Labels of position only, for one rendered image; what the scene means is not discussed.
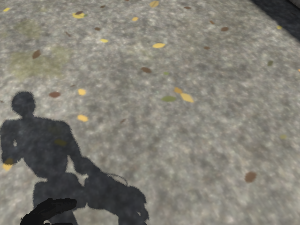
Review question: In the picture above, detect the robot left hand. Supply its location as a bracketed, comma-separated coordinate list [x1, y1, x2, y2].
[20, 198, 77, 225]

